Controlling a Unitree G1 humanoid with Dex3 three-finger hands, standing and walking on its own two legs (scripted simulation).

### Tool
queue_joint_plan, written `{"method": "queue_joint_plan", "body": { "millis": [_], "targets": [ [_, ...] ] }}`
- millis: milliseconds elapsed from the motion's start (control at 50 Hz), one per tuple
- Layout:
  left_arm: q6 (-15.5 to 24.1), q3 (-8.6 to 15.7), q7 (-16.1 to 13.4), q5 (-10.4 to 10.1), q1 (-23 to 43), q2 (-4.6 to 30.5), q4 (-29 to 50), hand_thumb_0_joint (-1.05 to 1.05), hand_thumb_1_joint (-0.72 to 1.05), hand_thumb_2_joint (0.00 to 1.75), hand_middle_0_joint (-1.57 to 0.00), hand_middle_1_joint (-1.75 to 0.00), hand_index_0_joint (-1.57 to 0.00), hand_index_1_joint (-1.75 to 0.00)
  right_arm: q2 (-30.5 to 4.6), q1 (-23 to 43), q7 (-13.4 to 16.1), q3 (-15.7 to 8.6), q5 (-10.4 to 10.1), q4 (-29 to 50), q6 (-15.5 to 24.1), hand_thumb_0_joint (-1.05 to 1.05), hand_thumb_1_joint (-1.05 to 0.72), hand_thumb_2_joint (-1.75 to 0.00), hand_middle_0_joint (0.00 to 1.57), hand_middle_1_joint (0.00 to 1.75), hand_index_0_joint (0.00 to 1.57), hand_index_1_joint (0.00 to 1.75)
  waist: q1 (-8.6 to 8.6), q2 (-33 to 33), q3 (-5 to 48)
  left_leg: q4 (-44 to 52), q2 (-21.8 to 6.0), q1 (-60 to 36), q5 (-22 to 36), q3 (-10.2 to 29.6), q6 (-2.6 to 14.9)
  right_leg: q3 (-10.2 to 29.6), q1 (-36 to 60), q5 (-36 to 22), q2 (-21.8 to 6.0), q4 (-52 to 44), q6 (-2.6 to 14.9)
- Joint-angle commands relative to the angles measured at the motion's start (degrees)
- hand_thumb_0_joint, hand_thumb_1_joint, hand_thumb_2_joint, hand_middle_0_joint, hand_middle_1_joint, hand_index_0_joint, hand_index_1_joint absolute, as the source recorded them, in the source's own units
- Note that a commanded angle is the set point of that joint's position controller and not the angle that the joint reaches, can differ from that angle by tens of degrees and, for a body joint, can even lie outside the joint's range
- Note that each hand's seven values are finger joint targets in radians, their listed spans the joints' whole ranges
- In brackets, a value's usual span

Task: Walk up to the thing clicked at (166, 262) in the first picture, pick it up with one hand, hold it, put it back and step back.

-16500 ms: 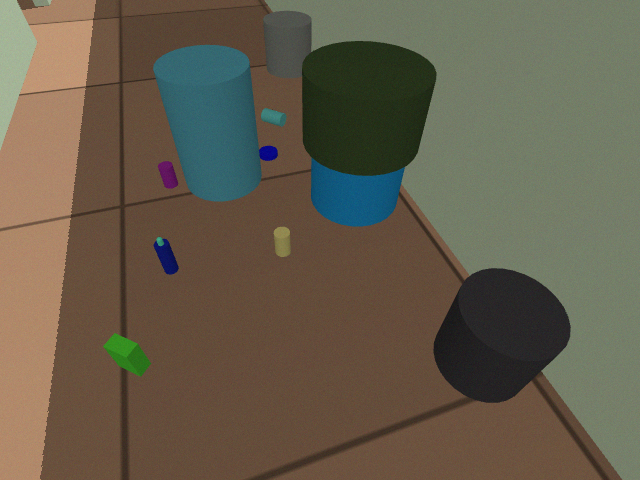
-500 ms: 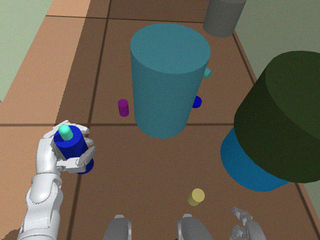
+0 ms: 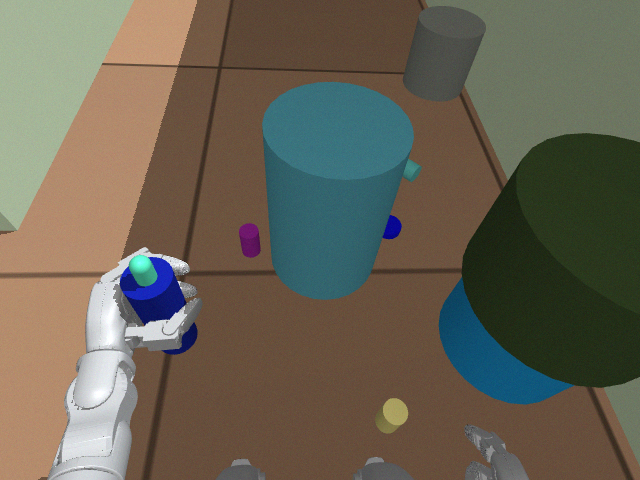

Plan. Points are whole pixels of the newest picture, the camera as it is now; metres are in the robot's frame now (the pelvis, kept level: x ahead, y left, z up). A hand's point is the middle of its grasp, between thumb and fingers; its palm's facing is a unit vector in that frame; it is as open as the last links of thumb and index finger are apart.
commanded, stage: lift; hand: left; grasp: from the side
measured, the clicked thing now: (160, 303) +0.34 +0.18 +0.03
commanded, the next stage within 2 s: hold in 0.18 s
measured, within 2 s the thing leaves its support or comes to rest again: neither
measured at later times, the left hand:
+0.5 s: hand (171, 297) +0.33 +0.16 +0.05, palm faces +0.08 -1.00 +0.00, open 7.2 cm
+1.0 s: hand (168, 294) +0.33 +0.16 +0.06, palm faces +0.09 -1.00 -0.01, open 7.2 cm
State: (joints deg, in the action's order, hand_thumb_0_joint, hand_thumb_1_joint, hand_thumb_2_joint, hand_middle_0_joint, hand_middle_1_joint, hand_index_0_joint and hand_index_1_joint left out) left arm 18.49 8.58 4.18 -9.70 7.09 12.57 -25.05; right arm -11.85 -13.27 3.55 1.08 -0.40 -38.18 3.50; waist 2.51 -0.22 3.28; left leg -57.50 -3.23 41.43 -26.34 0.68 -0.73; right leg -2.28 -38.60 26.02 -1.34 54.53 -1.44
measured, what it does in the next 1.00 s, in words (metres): stands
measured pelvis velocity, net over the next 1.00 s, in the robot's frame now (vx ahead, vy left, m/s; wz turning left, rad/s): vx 0.00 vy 0.00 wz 0.00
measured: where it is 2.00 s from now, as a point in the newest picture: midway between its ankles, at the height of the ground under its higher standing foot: outside the picture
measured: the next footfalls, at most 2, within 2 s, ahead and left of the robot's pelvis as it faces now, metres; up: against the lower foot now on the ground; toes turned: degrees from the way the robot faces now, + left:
none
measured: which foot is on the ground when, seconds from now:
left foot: down 0.00-1.00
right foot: down 0.00-1.00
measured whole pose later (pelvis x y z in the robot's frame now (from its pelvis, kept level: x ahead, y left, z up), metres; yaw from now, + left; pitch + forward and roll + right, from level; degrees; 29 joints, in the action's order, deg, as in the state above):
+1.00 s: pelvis +0.00 +0.00 +0.02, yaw +0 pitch +5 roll -1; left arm 19.0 7.6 3.1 -9.0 7.3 10.9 -26.8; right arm -11.8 -12.8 2.6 0.5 -0.1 -39.3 2.9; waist 1.8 -0.2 0.9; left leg -48.0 -2.9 30.0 -22.8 0.1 -0.9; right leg -2.0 -27.6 22.7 -1.4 45.5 -1.3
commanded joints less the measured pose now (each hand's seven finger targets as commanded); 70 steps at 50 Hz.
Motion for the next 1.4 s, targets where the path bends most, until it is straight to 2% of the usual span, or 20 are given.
{"method": "queue_joint_plan", "body": {
  "millis": [0,160,220,240,260,440,660,760,840,880,940,980,1000,1060,1100,1140,1240,1280,1360,1380],
  "targets": [
    [7.64,3.90,-0.08,-2.05,21.44,8.61,19.63,0.00,0.46,1.25,-1.23,-1.34,-1.24,-1.34,-8.13,-0.24,0.36,-3.22,0.13,6.33,2.24,0.00,-0.90,-0.90,0.20,0.30,0.20,0.30,-0.34,-5.22,21.40,9.84,1.94,-15.53,15.94,0.67,0.13,-0.45,8.43,-16.92,2.04,-7.57,2.25],
    [7.39,3.78,0.61,-2.02,20.99,8.53,17.95,0.00,0.44,1.24,-1.23,-1.33,-1.24,-1.33,-7.95,-0.72,0.49,-3.17,0.27,5.68,1.64,0.00,-0.89,-0.90,0.20,0.30,0.20,0.30,-0.40,-3.34,20.72,10.08,2.21,-16.53,21.12,-0.44,0.64,0.36,13.00,-23.68,1.70,-9.45,1.63],
    [7.59,3.82,0.73,-2.08,21.36,7.84,16.24,0.00,0.45,1.24,-1.24,-1.34,-1.25,-1.34,-8.06,0.49,0.24,-3.34,0.18,5.87,1.59,0.00,-0.89,-0.90,0.20,0.30,0.20,0.30,-0.21,-2.53,17.09,11.49,2.25,-15.30,16.35,-0.20,0.63,0.13,11.67,-18.98,1.68,-10.47,1.64],
    [7.68,4.21,0.64,-1.91,21.69,8.60,17.37,0.00,0.46,1.23,-1.23,-1.33,-1.24,-1.32,-7.93,0.85,0.26,-3.27,0.19,6.15,1.45,0.00,-0.89,-0.90,0.20,0.30,0.20,0.30,-0.97,-3.91,17.89,11.99,2.41,-16.13,15.88,-0.60,0.51,0.33,12.29,-18.52,1.57,-11.14,1.73],
    [7.93,3.87,0.95,-1.91,21.89,8.33,17.09,0.00,0.46,1.23,-1.23,-1.34,-1.25,-1.33,-8.22,0.63,0.21,-3.57,0.23,6.09,1.53,0.00,-0.89,-0.90,0.20,0.30,0.20,0.30,-0.26,-3.73,18.52,12.26,2.23,-17.00,15.46,-0.19,0.42,0.04,11.66,-17.71,1.75,-10.98,1.81],
    [8.22,3.38,0.05,-1.72,21.53,7.34,18.13,0.00,0.47,1.15,-1.22,-1.30,-1.24,-1.29,-7.68,0.78,0.04,-3.33,0.33,6.11,1.10,0.00,-0.91,-0.90,0.20,0.30,0.20,0.30,-0.68,-4.26,17.98,13.20,2.26,-18.82,19.21,-0.52,0.29,0.02,13.84,-21.06,1.77,-11.68,1.73],
    [7.97,2.81,-0.70,-1.08,23.12,7.44,18.63,0.00,0.48,1.14,-1.23,-1.30,-1.24,-1.29,-7.82,1.86,-0.12,-3.43,0.34,6.05,1.31,0.00,-0.90,-0.90,0.20,0.30,0.20,0.30,-0.62,-5.05,15.28,15.80,2.26,-19.87,15.60,-0.25,0.08,-0.33,13.81,-17.25,1.86,-13.68,1.93],
    [7.42,1.99,-0.55,-1.44,21.56,6.45,18.70,0.00,0.46,1.16,-1.24,-1.31,-1.25,-1.30,-7.97,1.59,-0.13,-3.43,0.10,6.11,1.69,0.00,-0.90,-0.90,0.20,0.30,0.20,0.30,-0.52,-2.56,16.62,16.17,2.20,-21.32,17.57,-0.39,0.34,-0.31,16.30,-19.58,1.78,-14.38,1.73],
    [7.39,1.96,-0.85,-1.40,22.72,5.76,16.62,0.00,0.45,1.15,-1.23,-1.31,-1.24,-1.30,-7.63,2.38,-0.28,-3.32,0.13,5.83,1.92,0.00,-0.90,-0.90,0.20,0.30,0.20,0.30,-0.23,-2.02,12.89,16.87,2.34,-19.91,14.52,-0.59,0.48,-0.16,14.82,-16.94,1.69,-15.34,1.60],
    [7.57,2.45,-0.82,-1.21,21.43,6.60,17.65,0.00,0.46,1.16,-1.22,-1.30,-1.24,-1.30,-7.74,1.90,-0.45,-3.51,0.29,5.81,1.85,0.00,-0.90,-0.90,0.20,0.30,0.20,0.30,-1.04,-4.03,16.37,16.68,2.30,-21.50,16.95,-0.46,0.23,-0.33,16.38,-18.75,1.68,-14.76,1.76],
    [7.60,3.61,-1.09,-1.11,21.92,7.52,17.11,0.00,0.47,1.16,-1.23,-1.31,-1.24,-1.30,-7.91,1.82,-0.57,-3.55,0.26,5.95,1.85,0.00,-0.90,-0.90,0.20,0.30,0.20,0.30,-1.13,-3.24,16.16,16.35,2.28,-21.17,18.45,-0.58,0.33,-0.21,16.91,-20.19,1.74,-14.68,1.69],
    [7.78,1.94,-0.88,-1.30,23.40,6.10,18.62,0.00,0.48,1.17,-1.24,-1.31,-1.25,-1.31,-7.90,1.90,-0.66,-3.53,0.31,5.87,2.00,0.00,-0.90,-0.90,0.20,0.30,0.20,0.30,-0.61,-3.54,15.87,16.64,2.10,-21.73,18.47,-0.45,0.23,-0.24,16.42,-20.13,1.84,-14.58,1.78],
    [7.89,3.05,-0.85,-1.45,22.50,6.89,18.59,0.00,0.48,1.18,-1.24,-1.33,-1.25,-1.32,-7.83,1.67,-0.68,-3.53,0.28,5.66,1.95,0.00,-0.90,-0.90,0.20,0.30,0.20,0.30,-0.95,-3.88,17.28,16.29,2.24,-22.45,19.77,-0.54,0.24,-0.20,17.22,-21.23,1.74,-14.70,1.68],
    [7.86,3.26,-0.89,-1.31,21.63,7.06,17.38,0.00,0.49,1.18,-1.25,-1.32,-1.26,-1.31,-7.63,2.54,-0.65,-3.35,0.24,6.06,2.05,0.00,-0.90,-0.90,0.20,0.30,0.20,0.30,-0.97,-2.21,14.60,16.50,2.51,-20.30,16.90,-1.04,0.59,0.24,16.71,-19.35,1.54,-15.73,1.44],
    [7.88,0.95,-0.77,-1.15,21.88,4.89,17.76,0.00,0.49,1.19,-1.25,-1.33,-1.26,-1.32,-7.81,1.71,-0.75,-3.58,0.33,5.80,2.12,0.00,-0.90,-0.90,0.20,0.30,0.20,0.30,-0.44,-2.23,15.84,16.95,2.24,-21.38,17.74,-0.63,0.48,-0.11,16.95,-20.01,1.72,-15.08,1.65],
    [8.21,2.83,-0.72,-1.13,21.72,7.07,17.69,0.00,0.47,1.19,-1.25,-1.34,-1.27,-1.33,-7.94,2.37,-0.78,-3.62,0.16,5.91,2.08,0.00,-0.90,-0.90,0.20,0.30,0.20,0.30,-1.03,-4.04,15.47,16.82,2.36,-21.78,18.17,-0.71,0.31,-0.07,16.59,-19.81,1.67,-15.11,1.75],
    [7.79,1.06,-0.73,-1.31,22.66,5.04,17.59,0.00,0.49,1.18,-1.23,-1.32,-1.24,-1.31,-7.73,1.82,-0.71,-3.50,0.30,5.56,2.14,0.00,-0.90,-0.90,0.20,0.30,0.20,0.30,0.02,-2.44,15.19,16.75,2.27,-21.50,18.46,-0.69,0.56,-0.07,16.78,-20.83,1.67,-15.43,1.55],
    [8.08,3.63,-1.29,-0.90,23.67,7.81,17.95,0.00,0.47,1.18,-1.24,-1.33,-1.26,-1.32,-7.92,1.64,-0.61,-3.65,0.38,5.18,2.19,0.00,-0.90,-0.90,0.20,0.30,0.20,0.30,-0.67,-2.71,16.27,16.95,2.32,-21.96,18.15,-0.58,0.62,-0.01,17.35,-20.29,1.55,-15.39,1.58],
    [8.01,2.16,-1.18,-0.90,22.69,5.96,15.97,0.00,0.47,1.19,-1.25,-1.33,-1.26,-1.33,-7.77,2.49,-0.74,-3.48,0.34,5.71,2.16,0.00,-0.90,-0.90,0.20,0.30,0.20,0.30,-0.81,-3.26,13.92,17.62,2.36,-20.66,15.60,-0.81,0.45,-0.02,16.38,-17.83,1.62,-15.82,1.78],
    [8.38,3.45,-1.12,-1.13,23.36,7.05,16.64,0.00,0.48,1.18,-1.24,-1.32,-1.25,-1.32,-7.84,2.30,-0.76,-3.55,0.36,5.54,2.17,0.00,-0.90,-0.90,0.20,0.30,0.20,0.30,-1.01,-3.23,14.75,17.63,2.43,-21.05,15.36,-0.80,0.50,-0.07,16.77,-17.57,1.65,-16.00,1.74]
  ]
}}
